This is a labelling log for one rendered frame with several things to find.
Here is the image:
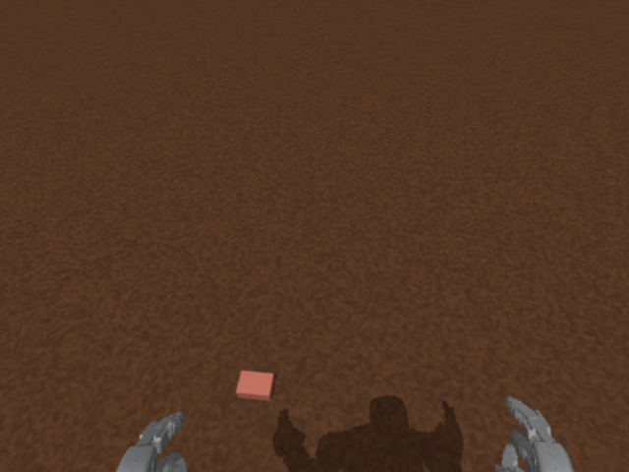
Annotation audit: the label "right robot hand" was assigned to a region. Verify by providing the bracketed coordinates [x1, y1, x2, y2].
[495, 396, 574, 472]

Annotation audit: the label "left robot hand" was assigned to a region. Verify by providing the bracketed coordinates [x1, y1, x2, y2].
[116, 412, 187, 472]

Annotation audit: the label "small box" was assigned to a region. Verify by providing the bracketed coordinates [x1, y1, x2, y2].
[236, 371, 275, 401]

